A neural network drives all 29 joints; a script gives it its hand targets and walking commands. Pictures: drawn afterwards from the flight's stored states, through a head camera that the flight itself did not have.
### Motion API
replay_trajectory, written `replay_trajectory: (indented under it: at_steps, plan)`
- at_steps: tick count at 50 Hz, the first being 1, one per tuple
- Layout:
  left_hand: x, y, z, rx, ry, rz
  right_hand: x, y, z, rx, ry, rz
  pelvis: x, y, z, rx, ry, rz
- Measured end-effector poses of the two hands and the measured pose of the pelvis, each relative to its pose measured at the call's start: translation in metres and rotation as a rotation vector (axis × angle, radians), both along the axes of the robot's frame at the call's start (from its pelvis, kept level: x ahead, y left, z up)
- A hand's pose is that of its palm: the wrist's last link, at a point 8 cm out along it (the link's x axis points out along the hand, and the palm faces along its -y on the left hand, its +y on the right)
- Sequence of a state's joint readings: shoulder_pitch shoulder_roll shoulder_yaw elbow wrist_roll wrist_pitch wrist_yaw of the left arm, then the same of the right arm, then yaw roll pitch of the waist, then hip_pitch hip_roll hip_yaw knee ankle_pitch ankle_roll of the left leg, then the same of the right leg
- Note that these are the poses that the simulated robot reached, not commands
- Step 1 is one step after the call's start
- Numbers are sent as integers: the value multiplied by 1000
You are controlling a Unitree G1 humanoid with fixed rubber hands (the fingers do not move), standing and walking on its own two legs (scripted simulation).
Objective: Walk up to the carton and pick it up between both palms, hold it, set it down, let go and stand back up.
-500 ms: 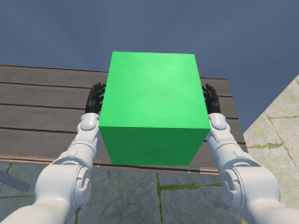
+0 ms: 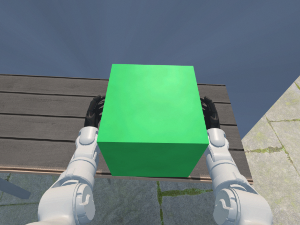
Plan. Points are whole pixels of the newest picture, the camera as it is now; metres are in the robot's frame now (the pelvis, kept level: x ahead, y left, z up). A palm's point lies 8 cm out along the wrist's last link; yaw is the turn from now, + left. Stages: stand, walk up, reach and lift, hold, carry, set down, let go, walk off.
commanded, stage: reach and lift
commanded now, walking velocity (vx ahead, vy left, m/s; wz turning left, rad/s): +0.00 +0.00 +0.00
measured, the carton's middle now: (151, 122) +0.41 +0.02 -0.01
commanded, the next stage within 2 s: none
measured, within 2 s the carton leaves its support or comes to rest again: leaves its support in 0.28 s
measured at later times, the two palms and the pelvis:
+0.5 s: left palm (92, 125) +0.36 +0.18 +0.05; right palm (216, 130) +0.36 -0.16 +0.05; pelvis -0.01 +0.00 +0.00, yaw +0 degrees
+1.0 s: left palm (85, 116) +0.35 +0.18 +0.09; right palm (219, 120) +0.36 -0.16 +0.09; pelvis -0.01 +0.00 +0.00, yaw +1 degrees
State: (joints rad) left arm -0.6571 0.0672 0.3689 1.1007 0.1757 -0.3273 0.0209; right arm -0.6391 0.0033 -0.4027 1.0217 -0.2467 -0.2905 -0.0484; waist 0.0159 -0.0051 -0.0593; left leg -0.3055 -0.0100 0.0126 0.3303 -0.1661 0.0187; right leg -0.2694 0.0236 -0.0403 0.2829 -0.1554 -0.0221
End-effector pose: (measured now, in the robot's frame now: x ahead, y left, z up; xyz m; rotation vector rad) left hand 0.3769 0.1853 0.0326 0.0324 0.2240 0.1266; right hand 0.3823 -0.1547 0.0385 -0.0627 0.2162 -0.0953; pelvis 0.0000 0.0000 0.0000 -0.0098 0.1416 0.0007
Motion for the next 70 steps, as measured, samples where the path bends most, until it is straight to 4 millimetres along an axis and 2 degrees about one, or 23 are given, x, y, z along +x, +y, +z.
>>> replay_trajectory:
  at_steps: [13, 27, 40, 52, 64, 66, 70]
  plan:
    - [-5, 0, 4, 14, -32, -4, -6, 0, 4, -27, -38, 2, 6, -1, 1, -5, -1, 3]
    - [-19, -8, 20, 12, -36, -12, -26, -8, 10, -25, -44, -13, -11, -4, 2, -2, -47, 4]
    - [-16, -8, 55, 7, -61, -1, -19, -8, 46, -5, -68, -7, -16, -8, 3, 4, -87, -2]
    - [-24, -1, 65, 0, -36, 6, -25, 0, 58, 12, -45, -12, -8, -4, 3, -1, -170, 16]
    - [-27, -4, 125, 19, -134, -4, -31, -4, 104, 30, -151, -19, -14, 4, 1, -3, -210, 24]
    - [-28, -5, 126, 20, -110, -11, -32, -5, 104, 31, -129, -20, -16, 3, 2, -1, -225, 20]
    - [-32, -5, 115, 4, -44, -11, -37, -5, 94, 30, -64, -21, -20, 1, 2, 2, -236, 18]
